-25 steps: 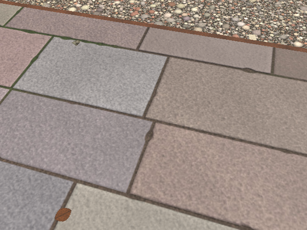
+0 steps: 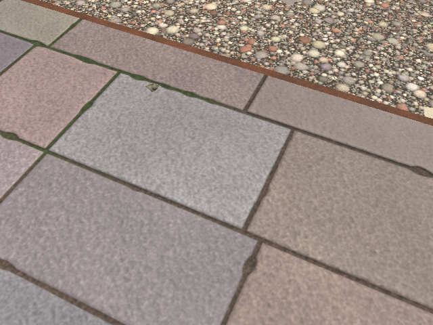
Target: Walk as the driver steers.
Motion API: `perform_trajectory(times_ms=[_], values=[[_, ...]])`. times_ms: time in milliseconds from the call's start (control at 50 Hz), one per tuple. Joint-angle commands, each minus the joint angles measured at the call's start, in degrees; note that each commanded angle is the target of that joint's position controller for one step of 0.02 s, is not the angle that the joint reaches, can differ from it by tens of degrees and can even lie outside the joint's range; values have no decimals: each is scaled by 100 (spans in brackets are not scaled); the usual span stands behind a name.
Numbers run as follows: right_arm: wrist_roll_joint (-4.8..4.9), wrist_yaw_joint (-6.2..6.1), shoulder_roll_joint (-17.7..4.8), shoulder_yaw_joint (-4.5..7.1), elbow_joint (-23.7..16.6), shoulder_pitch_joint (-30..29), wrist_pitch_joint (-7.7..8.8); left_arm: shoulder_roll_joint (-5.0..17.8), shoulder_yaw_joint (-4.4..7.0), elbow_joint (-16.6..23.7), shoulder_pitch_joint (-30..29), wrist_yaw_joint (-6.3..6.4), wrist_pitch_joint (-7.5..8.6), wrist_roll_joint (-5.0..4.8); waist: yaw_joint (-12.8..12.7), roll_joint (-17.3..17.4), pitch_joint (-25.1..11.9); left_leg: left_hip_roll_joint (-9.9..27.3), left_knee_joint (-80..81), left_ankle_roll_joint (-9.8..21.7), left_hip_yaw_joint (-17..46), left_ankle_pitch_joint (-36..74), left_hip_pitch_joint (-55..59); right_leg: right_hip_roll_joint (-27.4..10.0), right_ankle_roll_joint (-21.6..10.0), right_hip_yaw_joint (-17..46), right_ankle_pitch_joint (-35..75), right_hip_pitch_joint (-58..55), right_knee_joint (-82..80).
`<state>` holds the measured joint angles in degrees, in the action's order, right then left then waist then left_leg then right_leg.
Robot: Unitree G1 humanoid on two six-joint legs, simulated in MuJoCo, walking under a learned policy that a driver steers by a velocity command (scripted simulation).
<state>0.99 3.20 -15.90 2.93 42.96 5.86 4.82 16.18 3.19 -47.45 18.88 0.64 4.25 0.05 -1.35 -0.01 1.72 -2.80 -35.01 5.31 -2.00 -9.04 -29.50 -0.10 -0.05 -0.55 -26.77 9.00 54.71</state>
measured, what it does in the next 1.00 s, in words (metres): walks ahead, turning left: right foot, then left foot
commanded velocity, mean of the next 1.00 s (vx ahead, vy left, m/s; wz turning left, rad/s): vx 0.50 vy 0.00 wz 0.38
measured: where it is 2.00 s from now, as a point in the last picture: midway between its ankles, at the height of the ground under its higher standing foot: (182, 164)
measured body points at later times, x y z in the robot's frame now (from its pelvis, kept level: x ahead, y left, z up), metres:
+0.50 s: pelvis +0.29 -0.02 +0.01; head +0.31 -0.01 +0.46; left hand +0.43 +0.28 -0.05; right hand +0.41 -0.28 -0.11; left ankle +0.12 +0.07 -0.66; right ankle +0.39 -0.10 -0.72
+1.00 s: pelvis +0.51 +0.12 +0.01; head +0.54 +0.14 +0.46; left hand +0.39 +0.37 -0.13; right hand +0.81 +0.00 -0.06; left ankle +0.54 +0.24 -0.72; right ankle +0.42 -0.09 -0.65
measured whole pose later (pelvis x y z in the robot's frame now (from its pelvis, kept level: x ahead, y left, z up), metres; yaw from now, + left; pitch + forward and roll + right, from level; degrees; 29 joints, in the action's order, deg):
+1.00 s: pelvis +0.51 +0.12 +0.01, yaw +22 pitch +3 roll -1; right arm -0.4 1.6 -14.0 1.9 34.9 3.5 4.3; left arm 16.7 2.7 -50.9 22.8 -0.5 3.9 -2.0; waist -4.1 -0.3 2.1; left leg 1.1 -33.9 2.1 -2.2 -10.3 -26.4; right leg -2.1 0.0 2.0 -29.0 13.2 55.5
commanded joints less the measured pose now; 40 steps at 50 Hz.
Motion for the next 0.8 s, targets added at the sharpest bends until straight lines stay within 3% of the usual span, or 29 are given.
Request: perform_trajectory(times_ms=[20, 40, 60, 80, 140, 240, 300, 360, 400, 420, 440, 460, 480, 500, 520, 540, 560, 600, 700, 740, 800], values=[[11, -92, -931, 291, -106, 1365, -4, 751, 59, 821, -409, -106, 431, -202, 690, 512, -1238, 1861, 1809, 1316, 3627, -775, 4129, -166, -156, 712, 271, 3717, 2322], [-10, -98, -797, 241, -200, 1012, -15, 717, 64, 862, -608, -68, 447, -87, 464, 22, -740, 1648, 1909, 1199, 3047, -187, 3180, -379, -157, 625, 602, 3496, 1805], [-59, -113, -668, 196, -294, 787, -9, 761, 119, 885, -594, -23, 403, 26, 248, 32, -565, 1470, 2028, 1125, 2686, 380, 2534, -552, -120, 628, 826, 3066, 1358], [-88, -126, -629, 182, -370, 673, -19, 721, 133, 905, -510, -13, 333, 69, 101, 166, -497, 1318, 2155, 1128, 2518, 667, 2146, -600, -63, 621, 910, 2774, 1147], [-51, -208, -782, 239, -392, 770, 7, 511, 100, 978, -474, 33, 178, 109, 6, 284, -396, 1121, 2309, 1197, 2004, 1396, 1575, -565, 183, 444, 1245, 2631, 465], [46, -356, -906, 286, -285, 1228, -75, 253, -1, 1263, -1564, 10, 204, 76, 412, 424, -259, 724, 2150, 794, 1621, 1035, 1410, -216, 346, 368, 2935, 2365, -1612], [71, -392, -929, 292, -216, 1509, -150, 320, 10, 1387, -2038, -80, 275, -14, 599, 523, -236, 832, 1918, 725, 1959, 683, 1637, -6, 339, 392, 3132, 2110, -2265], [68, -426, -908, 298, -220, 1570, -219, 528, 95, 1441, -2088, -157, 362, -44, 520, 608, -257, 1024, 1459, 630, 2527, 509, 2156, 77, 194, 538, 2614, 1910, -2725], [51, -431, -863, 298, -293, 1383, -253, 655, 183, 1324, -1576, -149, 415, -58, 189, 765, -376, 967, 1023, 483, 2695, 740, 2191, 85, -25, 451, 2360, 1185, -3037], [24, -414, -679, 236, -366, 1300, -240, 823, 269, 1216, -1012, -108, 440, -4, -102, 697, -762, 697, 367, 306, 2505, 955, 1953, -144, -242, 546, 2392, 198, -3111], [-69, -387, -345, 111, -503, 1265, -206, 1162, 360, 1150, -113, -48, 439, 82, -475, 89, -1555, 333, -1201, 84, 1985, 210, 1218, -1146, -640, 1463, 2150, -1296, -2989], [80, -381, -43, 5, -660, 2116, -145, 1561, 464, 928, 338, -70, 351, 128, -100, -1860, -2167, -405, -2935, -265, 1241, -2412, -843, -2388, -1605, 4008, 1200, -3037, -3342], [150, -396, -647, 104, -509, 2096, -139, 1024, 366, 992, 268, -93, 317, 3, -225, -1404, -1808, 104, -3751, -346, 1322, -2379, -1595, -2485, -1558, 4491, 84, -2830, -3581], [107, -391, -958, 196, -565, 1471, -177, 671, 268, 1044, 60, -68, 283, -8, -391, -779, -1079, 295, -3972, -394, 1236, -1806, -1747, -2197, -1281, 3554, 201, -2161, -3661], [40, -392, -893, 204, -639, 1154, -207, 588, 216, 1058, -212, -68, 246, 38, -299, -372, -666, 477, -3889, -442, 1067, -1373, -1574, -1927, -1122, 2801, 910, -1466, -3768], [-11, -368, -816, 220, -724, 956, -210, 484, 177, 1012, -388, -71, 222, 49, -198, -346, -349, 612, -3647, -471, 1042, -1104, -1481, -1699, -1067, 2301, 1462, -960, -3914], [25, -325, -713, 227, -757, 966, -236, 421, 145, 979, -481, -68, 224, 78, -65, -499, -227, 749, -3493, -472, 997, -953, -1250, -1519, -990, 1853, 1774, -601, -4071], [76, -286, -474, 192, -789, 1015, -303, 427, 160, 882, -518, -87, 264, 42, 29, -647, -159, 827, -3289, -507, 824, -818, -1091, -1395, -1027, 1305, 2151, -288, -4324], [4, -245, -272, 111, -962, 512, -320, 730, 253, 564, -378, -82, 274, 33, -28, -364, -97, 904, -2148, -606, 779, 104, -1274, -1433, -1135, 453, 3110, -364, -4529], [-14, -191, -132, 40, -1023, 156, -238, 765, 232, 410, -264, -103, 235, -29, -109, -307, -13, 813, -1281, -530, 599, 578, -980, -1281, -1101, 200, 3192, -307, -4558], [-22, -93, -112, -4, -1178, -494, -116, 945, 242, 219, 19, -128, 142, -175, -292, -306, 165, 686, -340, -483, 191, 803, -606, -1268, -1096, 202, 3132, -374, -4498]])
Velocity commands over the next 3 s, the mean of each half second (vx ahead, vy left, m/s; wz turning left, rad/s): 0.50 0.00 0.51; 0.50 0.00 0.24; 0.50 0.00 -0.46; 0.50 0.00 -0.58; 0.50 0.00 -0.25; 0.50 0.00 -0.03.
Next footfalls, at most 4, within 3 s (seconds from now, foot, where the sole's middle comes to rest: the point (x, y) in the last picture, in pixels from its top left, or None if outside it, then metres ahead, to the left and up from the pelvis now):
0.44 right None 0.43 -0.09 -0.75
0.94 left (144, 280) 0.57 0.26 -0.75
1.46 right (207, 190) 0.91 0.08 -0.75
1.94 left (163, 128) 1.21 0.27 -0.75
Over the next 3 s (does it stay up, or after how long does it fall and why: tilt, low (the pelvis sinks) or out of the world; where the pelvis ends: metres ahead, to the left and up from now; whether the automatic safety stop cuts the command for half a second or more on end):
stays up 1.57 0.03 0.00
